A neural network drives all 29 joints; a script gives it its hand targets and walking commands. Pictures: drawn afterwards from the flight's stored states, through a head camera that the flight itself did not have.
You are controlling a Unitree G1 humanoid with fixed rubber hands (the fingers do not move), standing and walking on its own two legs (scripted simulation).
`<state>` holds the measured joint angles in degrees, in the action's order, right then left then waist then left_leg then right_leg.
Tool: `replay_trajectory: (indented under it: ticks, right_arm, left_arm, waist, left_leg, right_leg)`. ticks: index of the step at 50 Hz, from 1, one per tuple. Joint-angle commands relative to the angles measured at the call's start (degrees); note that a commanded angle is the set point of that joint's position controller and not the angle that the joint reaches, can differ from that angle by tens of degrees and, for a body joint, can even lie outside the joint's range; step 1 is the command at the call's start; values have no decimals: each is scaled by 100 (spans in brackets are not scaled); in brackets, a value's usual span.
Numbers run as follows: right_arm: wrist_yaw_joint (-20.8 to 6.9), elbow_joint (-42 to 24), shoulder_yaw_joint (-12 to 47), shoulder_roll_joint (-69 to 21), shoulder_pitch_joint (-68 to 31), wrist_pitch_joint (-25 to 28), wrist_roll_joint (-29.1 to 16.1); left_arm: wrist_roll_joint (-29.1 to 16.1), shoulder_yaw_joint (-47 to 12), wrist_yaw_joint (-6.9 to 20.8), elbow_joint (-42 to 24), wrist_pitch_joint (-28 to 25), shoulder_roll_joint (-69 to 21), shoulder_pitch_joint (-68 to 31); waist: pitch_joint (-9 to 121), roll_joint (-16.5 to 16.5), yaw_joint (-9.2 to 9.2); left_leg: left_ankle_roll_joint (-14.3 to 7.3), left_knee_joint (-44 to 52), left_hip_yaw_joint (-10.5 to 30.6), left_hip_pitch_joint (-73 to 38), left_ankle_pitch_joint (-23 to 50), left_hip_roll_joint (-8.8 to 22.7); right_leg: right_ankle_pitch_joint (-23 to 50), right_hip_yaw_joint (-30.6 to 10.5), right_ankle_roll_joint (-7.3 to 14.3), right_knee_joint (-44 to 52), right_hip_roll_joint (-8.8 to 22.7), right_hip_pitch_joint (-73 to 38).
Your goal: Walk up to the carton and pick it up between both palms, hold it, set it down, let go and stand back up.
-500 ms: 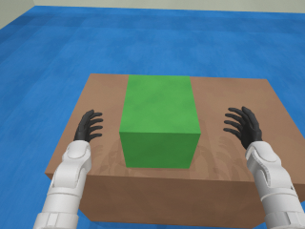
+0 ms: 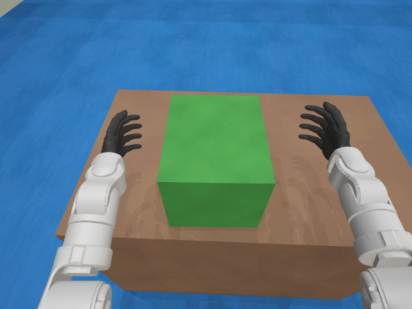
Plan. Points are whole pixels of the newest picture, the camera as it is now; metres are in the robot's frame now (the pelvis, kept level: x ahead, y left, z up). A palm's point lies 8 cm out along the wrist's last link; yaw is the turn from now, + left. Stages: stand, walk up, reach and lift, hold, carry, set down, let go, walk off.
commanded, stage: reach and lift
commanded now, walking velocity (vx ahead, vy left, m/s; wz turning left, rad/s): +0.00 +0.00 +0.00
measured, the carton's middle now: (214, 160) +0.47 +0.02 -0.02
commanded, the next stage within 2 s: none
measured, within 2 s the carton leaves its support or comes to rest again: neither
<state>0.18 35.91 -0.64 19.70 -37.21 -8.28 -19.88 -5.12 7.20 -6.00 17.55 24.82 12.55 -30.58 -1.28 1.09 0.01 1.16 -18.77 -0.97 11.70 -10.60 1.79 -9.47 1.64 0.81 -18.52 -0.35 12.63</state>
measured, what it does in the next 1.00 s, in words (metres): stands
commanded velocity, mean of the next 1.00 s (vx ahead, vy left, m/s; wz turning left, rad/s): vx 0.00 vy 0.00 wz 0.00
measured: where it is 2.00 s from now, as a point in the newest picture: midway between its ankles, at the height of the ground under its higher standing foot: outside the picture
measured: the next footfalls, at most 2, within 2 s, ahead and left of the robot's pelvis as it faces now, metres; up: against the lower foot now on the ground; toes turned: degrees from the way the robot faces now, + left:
none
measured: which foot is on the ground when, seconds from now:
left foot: down 0.00-1.00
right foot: down 0.00-1.00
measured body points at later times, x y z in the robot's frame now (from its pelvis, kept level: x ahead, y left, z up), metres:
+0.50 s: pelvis +0.01 +0.00 +0.00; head +0.06 +0.01 +0.44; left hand +0.46 +0.19 +0.12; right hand +0.48 -0.19 +0.15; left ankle -0.01 +0.13 -0.75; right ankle +0.00 -0.11 -0.75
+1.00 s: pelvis -0.02 +0.00 -0.02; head +0.09 +0.00 +0.41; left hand +0.43 +0.18 -0.01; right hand +0.45 -0.21 +0.04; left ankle -0.01 +0.13 -0.75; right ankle +0.00 -0.11 -0.75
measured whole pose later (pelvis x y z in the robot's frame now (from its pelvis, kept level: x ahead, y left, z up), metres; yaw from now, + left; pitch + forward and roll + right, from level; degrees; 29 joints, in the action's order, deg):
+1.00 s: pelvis -0.02 +0.00 -0.02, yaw -1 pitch +25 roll +0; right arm -2.5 68.7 8.9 20.1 -54.5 11.3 -22.5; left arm -10.2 -2.2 -7.5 75.1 -15.7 12.6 -51.2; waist 12.4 0.1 0.0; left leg 1.2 -29.5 -1.0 44.0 -10.6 2.4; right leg -8.8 1.5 0.8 -28.2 -0.7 44.6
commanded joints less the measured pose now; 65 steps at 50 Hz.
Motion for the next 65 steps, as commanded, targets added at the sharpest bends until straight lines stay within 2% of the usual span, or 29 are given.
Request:
replay_trajectory:
  ticks: [1,3,6,10,14,15,16,18,19,25,28,29,32,33,36,38,40,43,45,47,49,51,54,55,59,60,61,64,65]
  right_arm:
    - [-122,260,-207,1545,-3070,86,-159]
    - [-94,363,-163,1499,-3459,51,-105]
    - [-48,597,-72,1351,-4003,34,-75]
    - [-44,928,-28,1332,-4376,121,-40]
    - [-11,1197,-36,1294,-4644,255,-56]
    - [-5,1350,-9,1245,-4638,286,-45]
    - [-14,1478,-25,1280,-4578,324,-44]
    - [-41,1910,79,1246,-4560,325,-75]
    - [-48,2205,95,1205,-4484,335,-62]
    - [-96,3015,384,1099,-4065,795,-75]
    - [-109,2864,623,853,-3958,1230,-173]
    - [-119,2776,600,860,-3971,1393,-172]
    - [-164,2531,686,771,-4004,1843,-230]
    - [-177,2604,735,704,-4038,1932,-262]
    - [-221,2564,841,670,-4107,2152,-357]
    - [-259,2598,847,722,-4141,2253,-359]
    - [-261,2461,840,725,-4245,2333,-325]
    - [-276,2596,712,754,-4453,2387,-257]
    - [-283,2716,667,771,-4517,2396,-250]
    - [-296,3002,638,763,-4472,2356,-215]
    - [-267,3042,641,708,-4470,2356,-206]
    - [-248,3161,631,623,-4419,2355,-198]
    - [-177,3181,841,501,-4340,2400,-273]
    - [-135,2976,889,423,-4278,2464,-298]
    - [-23,2761,1022,145,-4366,2594,-318]
    - [-2,2829,1050,25,-4319,2623,-291]
    - [-10,2707,1093,-61,-4407,2644,-265]
    - [-6,2830,951,-262,-4327,2714,-80]
    - [-1,2837,965,-389,-4291,2734,-43]
  left_arm:
    - [-259,93,-91,316,-219,920,-3303]
    - [-283,148,-75,982,-276,1067,-3509]
    - [-315,143,-72,1600,-434,1198,-4022]
    - [-240,180,-150,1851,-788,1316,-4586]
    - [-334,98,-199,1897,-1159,1339,-5105]
    - [-291,149,-192,2049,-1240,1311,-5117]
    - [-258,127,-196,1992,-1296,1270,-5118]
    - [-208,92,-170,2453,-1342,1151,-5012]
    - [-159,57,-143,2587,-1390,1095,-5016]
    - [68,60,-40,3393,-1823,762,-4347]
    - [-41,17,38,3699,-2323,655,-4107]
    - [-82,-48,35,3760,-2528,617,-4098]
    - [-249,-204,27,3799,-3130,535,-4151]
    - [-345,-320,30,4110,-3306,476,-4193]
    - [-541,-505,11,4682,-3722,387,-4211]
    - [-721,-665,-15,5044,-3942,337,-4268]
    - [-943,-691,-48,5161,-4189,527,-4525]
    - [-1239,-827,-151,5079,-4512,601,-5118]
    - [-1361,-937,-196,4967,-4647,626,-5403]
    - [-1366,-903,-245,4977,-4732,699,-5559]
    - [-1377,-845,-223,5102,-4776,751,-5514]
    - [-1357,-842,-183,5238,-4789,747,-5506]
    - [-1233,-557,-61,5522,-4823,870,-5206]
    - [-1227,-472,-5,5576,-4847,870,-5092]
    - [-1040,-244,205,5795,-4947,788,-4918]
    - [-978,-289,252,5846,-4969,665,-4963]
    - [-902,-206,288,5863,-5010,640,-4969]
    - [-729,-237,348,5719,-5064,247,-4967]
    - [-657,-175,378,5790,-5079,152,-4859]
  waist:
    - [3476,-184,277]
    - [3450,63,384]
    - [3523,166,442]
    - [4053,70,515]
    - [4716,-19,383]
    - [4700,-43,422]
    - [4906,-109,374]
    - [4658,-92,385]
    - [4591,-263,357]
    - [4172,-375,479]
    - [4139,-182,583]
    - [4284,-257,565]
    - [4668,-275,563]
    - [4593,-300,555]
    - [4747,-224,627]
    - [4832,-97,603]
    - [5224,9,633]
    - [5711,-34,551]
    - [5976,-152,466]
    - [6070,-243,497]
    - [6342,-129,512]
    - [6509,-171,457]
    - [6600,162,539]
    - [6633,257,563]
    - [6427,546,534]
    - [6189,477,481]
    - [6117,468,546]
    - [5959,314,368]
    - [5957,323,428]
  left_leg:
    - [158,-258,-114,-824,1867,-83]
    - [62,-182,-160,-468,1467,-120]
    - [10,-151,-206,-75,1183,-166]
    - [40,-247,-227,25,1411,-154]
    - [123,-432,-248,26,1865,-164]
    - [134,-467,-254,30,1957,-165]
    - [174,-504,-248,-51,2094,-161]
    - [198,-526,-220,-91,2246,-125]
    - [241,-552,-213,-206,2323,-122]
    - [410,-768,-160,-523,3103,-69]
    - [355,-804,-196,-252,3196,-128]
    - [378,-860,-211,-202,3241,-149]
    - [381,-997,-207,-73,3325,-127]
    - [379,-1047,-198,60,3252,-110]
    - [326,-1051,-220,424,2668,-100]
    - [289,-1085,-187,626,2193,-72]
    - [220,-1144,-212,896,1815,-72]
    - [195,-1240,-216,1157,1385,-36]
    - [209,-1370,-211,1194,1310,-14]
    - [204,-1451,-218,1284,1212,12]
    - [175,-1522,-238,1435,1236,3]
    - [172,-1585,-256,1562,1286,-30]
    - [97,-1609,-321,1938,1496,-105]
    - [86,-1589,-348,2096,1612,-148]
    - [-6,-1455,-366,2607,1810,-225]
    - [-9,-1410,-380,2723,1767,-244]
    - [-26,-1385,-361,2775,1779,-240]
    - [47,-1386,-301,2379,2053,-183]
    - [56,-1410,-294,2360,2087,-176]
  right_leg:
    - [2044,-104,-109,-36,-370,-306]
    - [2082,-174,-171,-91,-300,-417]
    - [2120,-224,-250,-192,-220,-638]
    - [2526,-204,-256,-353,-249,-746]
    - [3128,-151,-264,-484,-265,-831]
    - [3260,-172,-275,-510,-262,-835]
    - [3344,-133,-263,-524,-292,-805]
    - [3443,-96,-262,-508,-299,-730]
    - [3335,-74,-248,-478,-299,-617]
    - [3309,13,-229,-409,-355,-292]
    - [3622,-6,-271,-458,-311,-422]
    - [3684,-7,-264,-498,-319,-379]
    - [3530,41,-230,-582,-332,-143]
    - [3351,47,-205,-618,-316,52]
    - [2814,59,-175,-707,-281,492]
    - [2167,111,-151,-804,-287,1067]
    - [1775,78,-148,-888,-239,1254]
    - [1237,79,-162,-1067,-223,1706]
    - [1107,121,-124,-1207,-234,1967]
    - [975,107,-121,-1285,-228,2142]
    - [1199,70,-164,-1373,-215,2043]
    - [1406,38,-187,-1473,-189,1983]
    - [2234,-76,-314,-1615,-156,1284]
    - [2698,-113,-387,-1690,-117,911]
    - [3820,-234,-581,-1922,-6,79]
    - [3861,-239,-592,-1952,30,-40]
    - [3879,-241,-612,-1982,52,-80]
    - [3855,-131,-570,-1883,-10,120]
    - [3861,-135,-540,-1857,-18,68]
